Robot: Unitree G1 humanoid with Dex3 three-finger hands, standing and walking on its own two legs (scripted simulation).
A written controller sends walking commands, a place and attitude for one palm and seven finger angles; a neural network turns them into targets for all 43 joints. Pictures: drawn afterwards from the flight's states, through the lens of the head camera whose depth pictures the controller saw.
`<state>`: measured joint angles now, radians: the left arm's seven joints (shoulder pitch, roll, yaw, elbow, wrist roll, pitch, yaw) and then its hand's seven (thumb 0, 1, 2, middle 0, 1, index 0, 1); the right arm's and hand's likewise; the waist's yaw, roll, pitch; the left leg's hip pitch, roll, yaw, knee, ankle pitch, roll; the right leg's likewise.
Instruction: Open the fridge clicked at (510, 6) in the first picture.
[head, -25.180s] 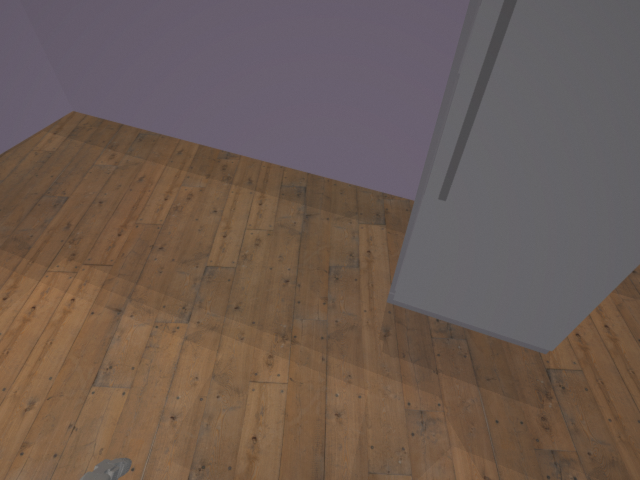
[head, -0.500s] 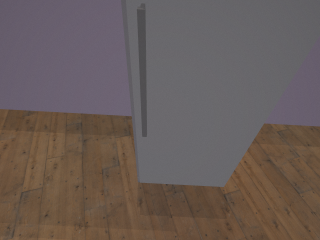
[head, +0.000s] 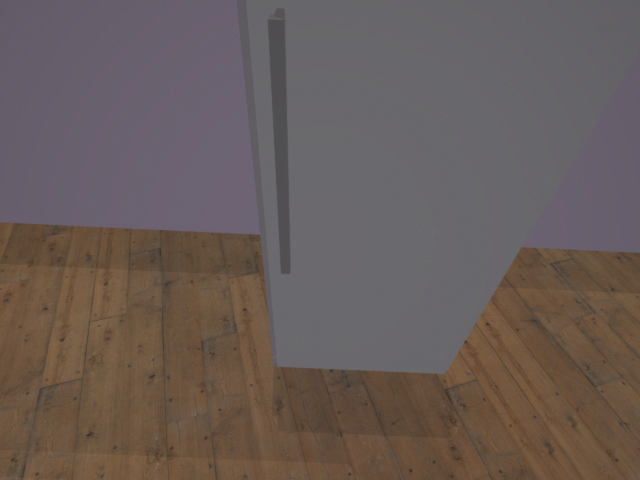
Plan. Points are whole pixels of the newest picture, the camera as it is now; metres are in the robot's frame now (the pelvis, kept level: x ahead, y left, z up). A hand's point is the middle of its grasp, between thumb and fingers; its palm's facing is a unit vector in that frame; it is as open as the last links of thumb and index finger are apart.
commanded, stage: look again from close up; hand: left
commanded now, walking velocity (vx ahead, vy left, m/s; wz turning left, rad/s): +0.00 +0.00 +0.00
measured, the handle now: (283, 170) +0.56 +0.10 +0.09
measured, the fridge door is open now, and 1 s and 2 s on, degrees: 0 0 0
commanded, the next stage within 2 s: none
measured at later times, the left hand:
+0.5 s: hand out of the picture -0.06 +0.15 -0.17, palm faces +0.06 -0.98 -0.17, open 7.4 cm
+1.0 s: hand out of the picture -0.03 +0.14 -0.18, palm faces +0.05 -0.99 -0.14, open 7.4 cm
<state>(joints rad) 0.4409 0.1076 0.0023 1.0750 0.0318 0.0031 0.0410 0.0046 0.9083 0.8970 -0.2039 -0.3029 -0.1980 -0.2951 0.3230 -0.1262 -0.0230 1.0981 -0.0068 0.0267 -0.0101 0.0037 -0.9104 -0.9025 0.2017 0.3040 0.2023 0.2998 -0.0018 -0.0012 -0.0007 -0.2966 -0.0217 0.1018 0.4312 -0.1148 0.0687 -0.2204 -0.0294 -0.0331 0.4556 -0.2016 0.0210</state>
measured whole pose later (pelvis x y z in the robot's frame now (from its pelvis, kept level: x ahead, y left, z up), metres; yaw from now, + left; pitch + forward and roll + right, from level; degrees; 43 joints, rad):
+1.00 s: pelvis +0.01 -0.01 +0.00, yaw +0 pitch -1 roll -1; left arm 0.41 0.10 0.01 1.08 0.03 0.00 0.04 0.00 0.91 0.90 -0.20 -0.30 -0.20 -0.29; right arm 0.32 -0.12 -0.02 1.10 -0.01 0.02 -0.02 0.00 -0.91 -0.90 0.20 0.30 0.20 0.30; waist -0.01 0.00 0.01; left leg -0.31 -0.02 0.08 0.45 -0.12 0.06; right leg -0.23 0.00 -0.01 0.47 -0.22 0.01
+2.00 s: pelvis +0.06 -0.01 +0.01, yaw -1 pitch -1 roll +0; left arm 0.31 0.14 0.00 1.09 0.02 -0.01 0.04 0.00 0.91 0.90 -0.20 -0.30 -0.20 -0.29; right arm 0.26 -0.15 0.00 1.13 -0.01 -0.01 -0.02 0.00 -0.91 -0.90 0.20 0.30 0.20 0.30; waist -0.01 -0.01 0.03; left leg -0.20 -0.03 0.10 0.38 -0.18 0.06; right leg -0.12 -0.02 0.01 0.39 -0.25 0.02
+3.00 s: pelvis +0.04 -0.06 -0.05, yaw +5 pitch +4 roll -3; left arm 0.36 0.29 0.24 -0.03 -0.34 -0.45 -0.36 0.01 0.35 0.66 -0.24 -0.66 -0.23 -0.65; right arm 0.18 -0.26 0.03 0.60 0.05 -0.25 -0.09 0.01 -0.90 -0.90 0.20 0.30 0.20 0.30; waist 0.05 0.04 -0.06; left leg -0.63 0.03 -0.06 0.92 -0.37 -0.01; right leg -0.48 0.05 -0.15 0.87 -0.47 -0.07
